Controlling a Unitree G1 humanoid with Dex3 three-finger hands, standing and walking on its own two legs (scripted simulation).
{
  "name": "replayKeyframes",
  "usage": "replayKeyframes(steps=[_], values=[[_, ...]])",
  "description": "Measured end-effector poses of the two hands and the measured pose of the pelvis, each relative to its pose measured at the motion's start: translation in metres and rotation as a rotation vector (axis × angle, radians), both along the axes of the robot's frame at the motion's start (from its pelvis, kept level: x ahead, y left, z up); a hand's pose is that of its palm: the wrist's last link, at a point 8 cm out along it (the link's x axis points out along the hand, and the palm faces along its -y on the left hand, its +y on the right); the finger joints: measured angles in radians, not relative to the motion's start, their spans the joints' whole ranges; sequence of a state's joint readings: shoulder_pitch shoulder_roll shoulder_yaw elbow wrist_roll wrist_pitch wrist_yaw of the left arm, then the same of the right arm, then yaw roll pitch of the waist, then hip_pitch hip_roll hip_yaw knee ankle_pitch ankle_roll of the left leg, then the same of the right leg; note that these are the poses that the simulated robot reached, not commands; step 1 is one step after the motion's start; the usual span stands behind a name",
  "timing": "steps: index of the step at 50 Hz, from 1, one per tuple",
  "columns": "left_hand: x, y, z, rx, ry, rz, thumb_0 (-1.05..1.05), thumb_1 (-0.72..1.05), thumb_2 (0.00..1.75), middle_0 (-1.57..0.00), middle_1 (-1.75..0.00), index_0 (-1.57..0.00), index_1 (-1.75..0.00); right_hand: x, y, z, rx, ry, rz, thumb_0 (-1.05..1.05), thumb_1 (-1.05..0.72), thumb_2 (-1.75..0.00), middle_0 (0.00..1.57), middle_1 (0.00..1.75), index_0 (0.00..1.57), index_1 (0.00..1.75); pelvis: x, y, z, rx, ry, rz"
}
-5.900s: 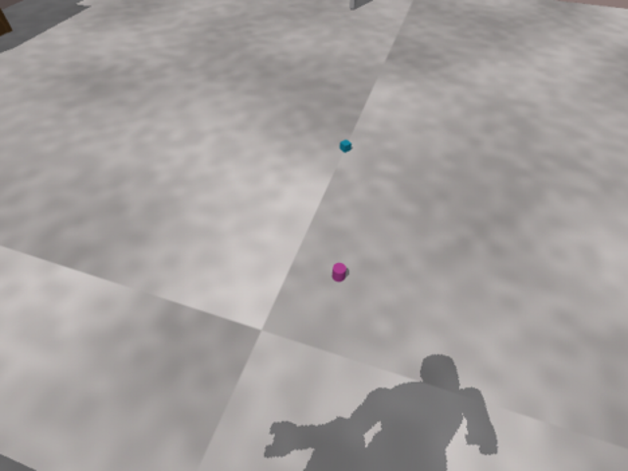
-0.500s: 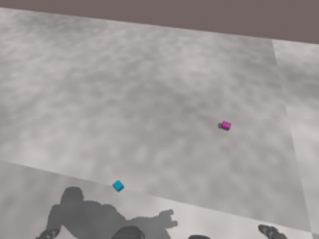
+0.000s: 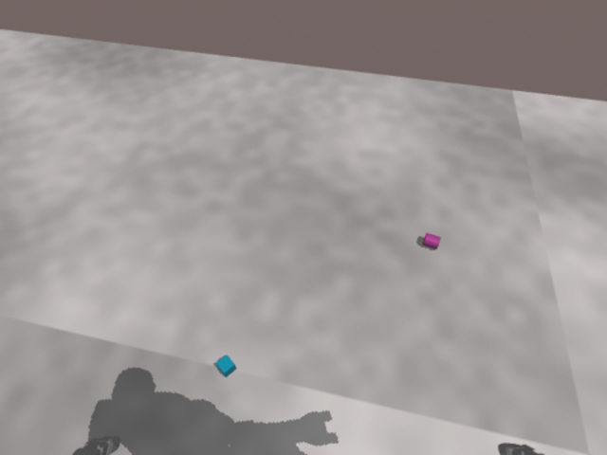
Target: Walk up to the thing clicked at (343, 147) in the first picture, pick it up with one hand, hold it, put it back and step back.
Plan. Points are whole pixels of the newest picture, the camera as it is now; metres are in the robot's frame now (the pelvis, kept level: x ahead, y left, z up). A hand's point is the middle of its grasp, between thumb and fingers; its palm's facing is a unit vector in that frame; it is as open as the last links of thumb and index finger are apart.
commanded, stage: walk up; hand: left
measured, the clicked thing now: (226, 366) +0.46 +0.25 -0.75
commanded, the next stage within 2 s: none
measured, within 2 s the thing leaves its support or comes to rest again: neither
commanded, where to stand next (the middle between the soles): +0.08 +0.00 m, yaw +2 degrees
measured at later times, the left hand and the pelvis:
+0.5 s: hand out of the picture +0.09 +0.27 -0.15, palm faces +0.01 -0.94 -0.34, open 7.3 cm; pelvis +0.01 +0.01 +0.00, yaw +1 degrees
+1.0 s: hand out of the picture -0.02 +0.29 -0.16, palm faces +0.08 -0.91 -0.41, open 7.3 cm; pelvis -0.04 +0.01 -0.02, yaw +5 degrees
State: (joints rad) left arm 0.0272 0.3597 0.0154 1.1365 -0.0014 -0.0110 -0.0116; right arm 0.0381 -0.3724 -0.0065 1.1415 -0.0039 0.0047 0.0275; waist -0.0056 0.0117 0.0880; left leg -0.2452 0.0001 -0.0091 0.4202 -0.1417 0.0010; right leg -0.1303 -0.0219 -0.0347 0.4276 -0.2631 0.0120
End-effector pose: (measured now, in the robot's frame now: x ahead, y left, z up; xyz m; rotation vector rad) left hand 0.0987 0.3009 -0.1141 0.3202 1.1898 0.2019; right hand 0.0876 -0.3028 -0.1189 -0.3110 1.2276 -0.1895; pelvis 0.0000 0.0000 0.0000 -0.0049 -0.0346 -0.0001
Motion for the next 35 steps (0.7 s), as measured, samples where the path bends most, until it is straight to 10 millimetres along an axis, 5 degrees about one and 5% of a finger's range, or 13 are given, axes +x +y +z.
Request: replayKeyframes(steps=[10, 25, 35], values=[[-0.004, 0.004, -0.004, -0.015, 0.029, 0.01, 0.0, 0.91, 0.9, -0.21, -0.3, -0.21, -0.3, -0.009, 0.01, 0.002, 0.001, 0.034, -0.013, 0.01, -0.91, -0.9, 0.2, 0.3, 0.21, 0.3, 0.005, 0.005, 0.003, -0.004, 0.011, 0.006], [-0.012, 0.009, -0.003, -0.008, 0.037, 0.04, 0.0, 0.91, 0.9, -0.21, -0.3, -0.2, -0.3, 0.021, 0.018, 0.004, 0.014, -0.02, 0.014, 0.01, -0.91, -0.9, 0.2, 0.3, 0.21, 0.3, 0.01, 0.008, 0.003, -0.003, 0.018, 0.019], [-0.039, 0.017, -0.003, 0.09, 0.015, 0.06, 0.0, 0.91, 0.9, -0.21, -0.3, -0.21, -0.3, 0.026, -0.006, -0.014, 0.004, -0.06, 0.044, 0.01, -0.91, -0.9, 0.2, 0.3, 0.21, 0.3, -0.026, -0.007, -0.017, 0.02, 0.023, 0.036]])
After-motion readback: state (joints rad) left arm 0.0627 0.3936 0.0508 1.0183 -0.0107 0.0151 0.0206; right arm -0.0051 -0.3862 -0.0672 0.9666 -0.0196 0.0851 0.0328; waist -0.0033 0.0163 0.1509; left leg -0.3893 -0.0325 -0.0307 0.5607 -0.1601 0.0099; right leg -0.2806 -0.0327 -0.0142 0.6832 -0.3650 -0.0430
